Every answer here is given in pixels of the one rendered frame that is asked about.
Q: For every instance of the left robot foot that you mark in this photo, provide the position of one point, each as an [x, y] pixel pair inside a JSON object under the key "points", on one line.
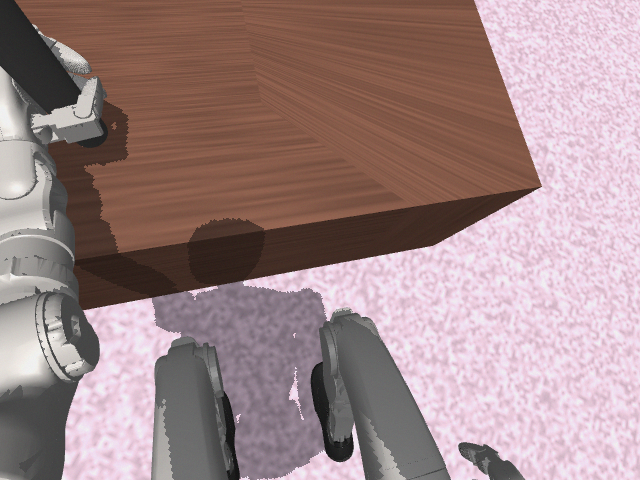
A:
{"points": [[233, 473]]}

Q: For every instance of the left robot arm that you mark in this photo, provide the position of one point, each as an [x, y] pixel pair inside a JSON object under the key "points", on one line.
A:
{"points": [[46, 342]]}

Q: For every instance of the can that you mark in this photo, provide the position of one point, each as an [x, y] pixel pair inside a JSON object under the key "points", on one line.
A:
{"points": [[25, 56]]}

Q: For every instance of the left robot hand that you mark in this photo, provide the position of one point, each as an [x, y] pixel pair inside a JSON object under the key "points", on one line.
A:
{"points": [[22, 118]]}

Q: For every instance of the right robot foot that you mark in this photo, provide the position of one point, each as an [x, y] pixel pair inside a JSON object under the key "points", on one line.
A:
{"points": [[337, 451]]}

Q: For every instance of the right robot hand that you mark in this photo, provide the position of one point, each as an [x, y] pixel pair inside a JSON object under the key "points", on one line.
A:
{"points": [[489, 462]]}

